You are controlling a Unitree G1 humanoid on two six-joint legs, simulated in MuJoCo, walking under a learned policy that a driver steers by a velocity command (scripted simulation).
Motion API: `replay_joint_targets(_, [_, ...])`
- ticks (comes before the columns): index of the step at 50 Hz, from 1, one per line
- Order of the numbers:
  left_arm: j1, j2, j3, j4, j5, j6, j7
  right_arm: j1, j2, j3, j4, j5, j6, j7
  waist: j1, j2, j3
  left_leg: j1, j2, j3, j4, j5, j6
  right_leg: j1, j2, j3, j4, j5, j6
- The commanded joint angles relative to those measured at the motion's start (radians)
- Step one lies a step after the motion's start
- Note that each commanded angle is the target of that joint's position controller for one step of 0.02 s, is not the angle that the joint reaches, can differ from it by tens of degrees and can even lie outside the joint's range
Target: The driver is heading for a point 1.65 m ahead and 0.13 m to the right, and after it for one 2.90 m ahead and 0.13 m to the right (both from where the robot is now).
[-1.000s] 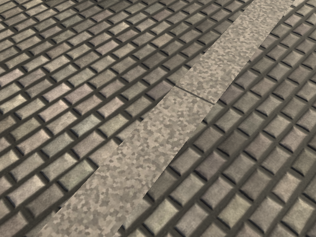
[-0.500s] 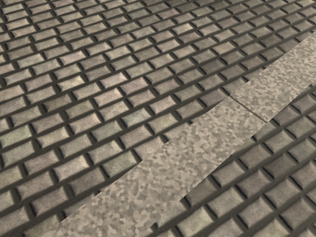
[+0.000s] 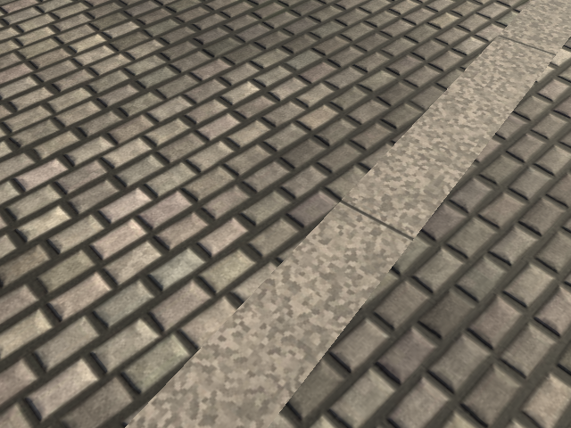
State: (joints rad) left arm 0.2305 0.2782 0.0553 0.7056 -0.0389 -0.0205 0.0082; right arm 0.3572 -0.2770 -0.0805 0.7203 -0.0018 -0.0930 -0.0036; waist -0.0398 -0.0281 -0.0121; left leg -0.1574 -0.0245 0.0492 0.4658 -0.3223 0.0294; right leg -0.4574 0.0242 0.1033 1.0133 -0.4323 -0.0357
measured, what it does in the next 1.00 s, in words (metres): walks ahead: right foot, then left foot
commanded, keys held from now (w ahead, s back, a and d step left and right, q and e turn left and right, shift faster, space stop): w+e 0.34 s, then w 0.12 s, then w+q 0.54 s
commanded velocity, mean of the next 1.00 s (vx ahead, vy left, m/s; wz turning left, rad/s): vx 0.47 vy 0.00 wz -0.11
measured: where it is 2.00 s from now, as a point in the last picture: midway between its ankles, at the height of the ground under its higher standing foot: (322, 235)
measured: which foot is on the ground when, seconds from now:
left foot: down 0.00-0.28, up 0.30-0.84, down 0.86-1.00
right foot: up 0.00-0.28, down 0.30-0.88, up 0.90-1.00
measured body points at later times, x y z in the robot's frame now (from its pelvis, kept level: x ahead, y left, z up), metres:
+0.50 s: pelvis +0.24 -0.11 +0.00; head +0.27 -0.14 +0.45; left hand +0.42 +0.12 -0.09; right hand +0.31 -0.42 -0.10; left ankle +0.31 +0.05 -0.65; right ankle +0.25 -0.18 -0.74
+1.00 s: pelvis +0.55 -0.14 +0.00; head +0.58 -0.15 +0.44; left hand +0.67 +0.13 -0.11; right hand +0.68 -0.42 -0.10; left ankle +0.61 -0.07 -0.74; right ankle +0.43 -0.26 -0.64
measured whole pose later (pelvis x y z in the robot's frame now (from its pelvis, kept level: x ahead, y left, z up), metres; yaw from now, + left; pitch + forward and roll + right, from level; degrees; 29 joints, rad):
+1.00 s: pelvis +0.55 -0.14 +0.00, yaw -4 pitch +2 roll +1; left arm 0.29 0.29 0.02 0.74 0.00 -0.10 -0.01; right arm 0.22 -0.30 -0.05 0.65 0.01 -0.07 0.03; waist 0.00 0.00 0.03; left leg -0.36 -0.11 0.00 0.48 -0.15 0.09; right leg -0.42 0.00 0.05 1.23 -0.37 0.00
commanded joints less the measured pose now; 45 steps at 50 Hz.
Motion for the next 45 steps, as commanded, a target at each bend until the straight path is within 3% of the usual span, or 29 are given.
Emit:
replay_joint_targets(1, [-0.132,0.077,0.022,-0.113,0.003,-0.028,-0.022,0.007,-0.103,-0.023,-0.050,-0.002,-0.008,-0.009,-0.027,0.090,0.097,0.264,0.314,-0.328,-0.297,0.058,0.150,-0.453,-0.103,0.040,0.106,0.120,0.002])
replay_joint_targets(3, [-0.169,0.049,0.010,-0.133,0.007,-0.025,-0.039,0.001,-0.113,-0.023,-0.040,-0.003,-0.006,-0.011,-0.035,0.110,0.101,0.203,0.277,-0.187,-0.310,0.227,0.142,-0.397,-0.109,-0.023,0.025,0.191,0.037])
replay_joint_targets(7, [-0.258,0.014,-0.011,-0.172,0.010,-0.029,-0.065,0.012,-0.163,-0.031,-0.007,0.006,0.005,-0.015,-0.061,0.110,0.100,0.138,0.249,-0.020,-0.307,0.307,0.117,-0.254,-0.102,-0.107,-0.224,0.333,0.051])
replay_joint_targets(10, [-0.283,0.047,-0.002,-0.191,0.007,-0.027,-0.078,0.028,-0.202,-0.039,0.019,0.022,0.011,-0.011,-0.049,0.127,0.105,0.142,0.281,0.035,-0.288,0.396,0.099,-0.150,-0.074,-0.158,-0.323,0.332,0.011])
replay_joint_targets(12, [-0.237,0.091,0.020,-0.192,0.013,-0.021,-0.078,0.018,-0.225,-0.045,0.026,0.028,0.017,-0.013,0.004,0.148,0.057,0.179,0.292,0.088,-0.166,0.748,0.075,-0.037,-0.017,-0.198,-0.357,0.280,-0.041])
replay_joint_targets(13, [-0.138,0.126,0.041,-0.170,0.014,-0.017,-0.075,0.010,-0.237,-0.048,0.026,0.032,0.024,-0.016,0.070,0.149,-0.006,0.171,0.283,0.122,-0.021,0.912,0.057,0.101,0.026,-0.222,-0.382,0.272,-0.073])
replay_joint_targets(14, [0.031,0.176,0.073,-0.124,0.011,-0.008,-0.064,0.006,-0.229,-0.043,0.019,0.032,0.026,-0.021,0.160,0.129,-0.097,0.081,0.254,0.150,0.184,0.948,0.029,0.342,0.066,-0.222,-0.413,0.303,-0.113])
replay_joint_targets(15, [0.203,0.236,0.101,-0.088,0.005,0.006,-0.042,0.008,-0.189,-0.026,-0.006,0.011,0.019,-0.025,0.234,0.040,-0.174,-0.175,0.216,0.142,0.490,0.606,-0.015,0.639,-0.021,-0.050,-0.411,0.284,-0.160])
replay_joint_targets(16, [0.152,0.354,0.106,-0.105,0.007,-0.005,-0.036,0.108,-0.038,0.022,-0.074,-0.018,-0.003,-0.013,0.083,-0.247,-0.302,-0.544,0.021,0.029,0.856,-0.276,-0.067,0.875,-0.311,0.598,-0.577,-0.021,-0.344])
replay_joint_targets(17, [0.175,0.266,0.084,-0.131,0.012,-0.020,-0.040,-0.010,-0.140,0.008,-0.086,0.021,-0.035,-0.003,0.172,-0.128,-0.373,-0.635,0.020,-0.173,0.958,-0.246,-0.053,0.870,-0.353,0.790,-0.746,-0.204,-0.356])
replay_joint_targets(18, [0.132,0.202,0.064,-0.106,0.020,-0.033,-0.042,-0.083,-0.180,-0.003,-0.105,0.056,-0.045,0.001,0.161,-0.087,-0.200,-0.706,0.066,-0.152,0.937,-0.132,-0.032,0.748,-0.336,0.634,-0.769,-0.142,-0.302])
replay_joint_targets(19, [0.073,0.175,0.052,-0.109,0.021,-0.042,-0.042,-0.091,-0.168,0.004,-0.099,0.044,-0.052,-0.005,0.114,-0.015,-0.112,-0.657,0.114,-0.141,0.855,-0.039,-0.020,0.584,-0.298,0.504,-0.763,-0.005,-0.273])
replay_joint_targets(20, [0.018,0.147,0.043,-0.114,0.028,-0.048,-0.044,-0.087,-0.163,0.001,-0.079,0.011,-0.051,-0.012,0.074,0.013,-0.060,-0.575,0.149,-0.138,0.778,0.009,-0.021,0.448,-0.249,0.372,-0.737,0.228,-0.241])
replay_joint_targets(21, [-0.024,0.128,0.035,-0.122,0.045,-0.050,-0.041,-0.049,-0.158,-0.001,-0.070,0.003,-0.039,-0.010,0.028,-0.014,-0.058,-0.511,0.173,-0.147,0.744,0.057,-0.025,0.357,-0.226,0.323,-0.770,0.265,-0.241])
replay_joint_targets(23, [-0.047,0.117,0.032,-0.107,0.045,-0.063,-0.038,-0.029,-0.144,0.001,-0.053,0.002,-0.013,-0.008,0.006,-0.032,-0.043,-0.450,0.178,-0.130,0.696,0.082,-0.045,0.257,-0.205,0.263,-0.810,0.366,-0.254])
replay_joint_targets(25, [-0.021,0.123,0.029,-0.074,0.036,-0.076,-0.035,-0.049,-0.121,0.007,-0.047,-0.003,0.008,-0.009,0.010,-0.021,-0.007,-0.472,0.179,-0.110,0.622,0.151,-0.063,0.223,-0.186,0.157,-0.836,0.442,-0.242])
replay_joint_targets(27, [0.015,0.127,0.027,-0.044,0.038,-0.081,-0.028,-0.128,-0.105,0.014,-0.063,-0.003,0.011,-0.009,0.040,-0.014,0.029,-0.527,0.181,-0.105,0.506,0.279,-0.070,0.241,-0.170,0.091,-0.850,0.503,-0.216])
replay_joint_targets(32, [0.083,0.149,0.023,0.010,0.037,-0.081,-0.011,-0.274,-0.071,0.029,-0.087,0.019,-0.006,0.021,0.112,-0.008,0.064,-0.505,0.130,-0.071,0.219,0.533,-0.034,0.323,-0.156,-0.024,-0.881,0.494,-0.125])
replay_joint_targets(37, [0.145,0.161,0.028,0.065,0.039,-0.057,-0.005,-0.379,-0.056,0.039,-0.140,0.027,-0.013,0.060,0.149,0.006,0.101,-0.609,0.085,-0.075,0.097,0.436,0.006,0.546,-0.234,-0.063,-0.823,0.613,-0.125])
replay_joint_targets(39, [0.146,0.165,0.028,0.071,0.040,-0.042,0.001,-0.383,-0.057,0.038,-0.157,0.024,-0.015,0.076,0.134,-0.002,0.081,-0.594,0.053,-0.038,0.078,0.333,0.031,0.612,-0.247,-0.086,-0.750,0.820,-0.116])
replay_joint_targets(40, [0.138,0.175,0.030,0.067,0.041,-0.035,0.006,-0.363,-0.067,0.034,-0.159,0.021,-0.013,0.080,0.115,-0.023,0.048,-0.537,0.021,-0.001,0.080,0.274,0.048,0.627,-0.243,-0.104,-0.688,1.016,-0.106])
replay_joint_targets(41, [0.131,0.192,0.033,0.061,0.042,-0.028,0.014,-0.318,-0.088,0.024,-0.156,0.017,-0.009,0.079,0.085,-0.051,-0.001,-0.458,-0.016,0.035,0.094,0.214,0.068,0.638,-0.240,-0.115,-0.602,1.223,-0.096])
replay_joint_targets(42, [0.123,0.203,0.033,0.054,0.047,-0.018,0.022,-0.214,-0.129,0.004,-0.137,0.016,-0.006,0.075,0.027,-0.066,-0.071,-0.321,-0.053,0.053,0.093,0.185,0.094,0.624,-0.228,-0.131,-0.454,1.365,-0.085])
replay_joint_targets(43, [0.092,0.211,0.032,0.039,0.045,-0.016,0.029,-0.055,-0.178,-0.020,-0.111,0.018,-0.005,0.063,-0.069,-0.053,-0.152,-0.059,-0.036,-0.002,0.033,0.276,0.142,0.485,-0.205,-0.159,-0.240,1.303,-0.057])
replay_joint_targets(44, [0.153,0.141,0.006,-0.005,0.063,-0.038,0.027,0.089,-0.289,-0.052,-0.096,0.004,0.004,0.048,-0.086,0.115,-0.312,0.389,0.216,-0.385,0.074,0.323,0.293,0.094,-0.108,-0.187,0.155,0.865,0.011])
replay_joint_targets(45, [0.197,0.075,-0.023,-0.008,0.071,-0.071,0.006,0.102,-0.264,-0.044,-0.087,0.022,0.002,0.046,-0.051,0.259,-0.431,0.626,0.391,-0.859,-0.057,0.245,0.439,-0.216,0.083,-0.050,0.410,-0.115,0.061])
Velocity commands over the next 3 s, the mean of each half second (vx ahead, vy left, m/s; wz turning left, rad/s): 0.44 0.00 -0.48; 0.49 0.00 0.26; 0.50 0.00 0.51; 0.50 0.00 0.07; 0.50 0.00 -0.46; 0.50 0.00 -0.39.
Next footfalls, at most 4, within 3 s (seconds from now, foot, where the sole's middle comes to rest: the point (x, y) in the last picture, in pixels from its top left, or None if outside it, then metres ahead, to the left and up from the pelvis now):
0.30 right None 0.29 -0.19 -0.77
0.86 left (315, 373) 0.65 -0.08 -0.77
1.30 right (391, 285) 0.90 -0.31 -0.77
1.80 left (277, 233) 1.10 0.00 -0.77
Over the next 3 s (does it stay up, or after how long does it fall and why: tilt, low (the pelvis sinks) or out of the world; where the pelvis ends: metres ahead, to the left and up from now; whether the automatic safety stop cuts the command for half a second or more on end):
stays up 1.63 -0.09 0.01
